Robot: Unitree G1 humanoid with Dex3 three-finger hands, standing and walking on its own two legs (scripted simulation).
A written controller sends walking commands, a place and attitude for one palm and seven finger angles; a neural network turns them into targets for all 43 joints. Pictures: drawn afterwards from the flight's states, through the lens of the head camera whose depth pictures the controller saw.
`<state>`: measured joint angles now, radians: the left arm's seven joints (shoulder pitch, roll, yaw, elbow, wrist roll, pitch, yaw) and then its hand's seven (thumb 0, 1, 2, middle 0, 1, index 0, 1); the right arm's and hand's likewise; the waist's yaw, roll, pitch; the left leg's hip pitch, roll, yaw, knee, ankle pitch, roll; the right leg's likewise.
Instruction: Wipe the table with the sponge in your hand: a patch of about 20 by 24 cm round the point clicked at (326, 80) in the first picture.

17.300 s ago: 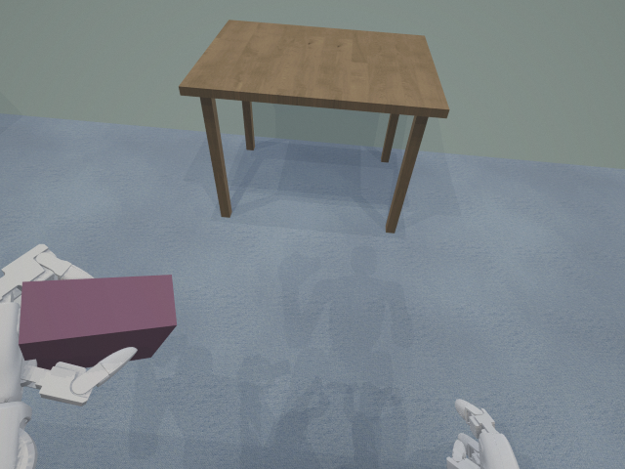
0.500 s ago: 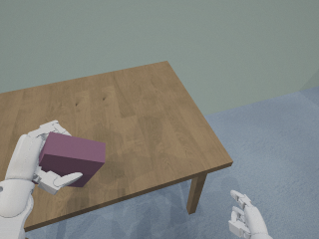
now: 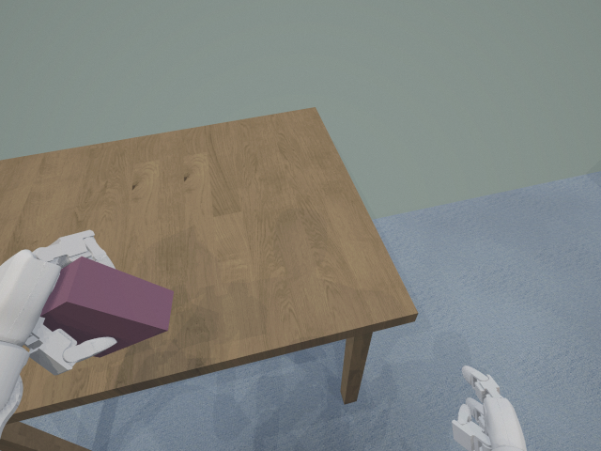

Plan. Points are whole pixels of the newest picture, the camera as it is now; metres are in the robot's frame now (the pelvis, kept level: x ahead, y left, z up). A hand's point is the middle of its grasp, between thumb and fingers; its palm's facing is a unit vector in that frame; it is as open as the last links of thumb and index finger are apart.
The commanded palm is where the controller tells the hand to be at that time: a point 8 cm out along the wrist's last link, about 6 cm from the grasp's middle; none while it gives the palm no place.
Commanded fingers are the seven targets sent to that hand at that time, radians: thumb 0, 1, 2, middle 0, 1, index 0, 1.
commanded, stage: turn the palm down, sponge in hand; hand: left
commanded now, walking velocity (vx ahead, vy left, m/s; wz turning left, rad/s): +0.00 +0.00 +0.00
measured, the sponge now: (106, 317) +0.22 +0.26 +0.10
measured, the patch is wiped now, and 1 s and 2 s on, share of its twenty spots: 0.00 0.00 0.00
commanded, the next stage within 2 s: move the sponge above the wiping area in 1.40 s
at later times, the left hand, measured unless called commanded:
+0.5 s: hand (55, 308) +0.22 +0.31 +0.12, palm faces +0.18 -0.28 -0.94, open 9.4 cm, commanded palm +0.19 +0.31 +0.17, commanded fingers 0.00 0.10 1.30 -1.20 -1.60 -1.20 -1.60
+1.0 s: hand (5, 310) +0.22 +0.37 +0.11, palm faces +0.06 -0.08 -0.99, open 9.4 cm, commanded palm +0.18 +0.35 +0.17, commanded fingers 0.00 0.10 1.30 -1.20 -1.60 -1.20 -1.60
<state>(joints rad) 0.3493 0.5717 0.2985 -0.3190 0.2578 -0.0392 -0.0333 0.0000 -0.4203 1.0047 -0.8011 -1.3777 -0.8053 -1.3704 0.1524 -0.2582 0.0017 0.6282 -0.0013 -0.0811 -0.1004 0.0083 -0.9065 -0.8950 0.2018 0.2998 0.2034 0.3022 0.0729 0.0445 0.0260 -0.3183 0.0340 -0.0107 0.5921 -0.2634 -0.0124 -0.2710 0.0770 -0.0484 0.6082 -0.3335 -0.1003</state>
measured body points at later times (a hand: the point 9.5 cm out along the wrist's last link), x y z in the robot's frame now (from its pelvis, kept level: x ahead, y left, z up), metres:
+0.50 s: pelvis +0.00 +0.02 +0.00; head -0.01 -0.01 +0.45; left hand +0.20 +0.32 +0.17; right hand +0.20 -0.21 -0.09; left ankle +0.03 +0.16 -0.73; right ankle -0.01 -0.05 -0.73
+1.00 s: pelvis -0.01 +0.07 +0.01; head -0.01 +0.03 +0.46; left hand +0.21 +0.38 +0.16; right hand +0.24 -0.12 -0.08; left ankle +0.03 +0.16 -0.73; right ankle -0.01 -0.05 -0.73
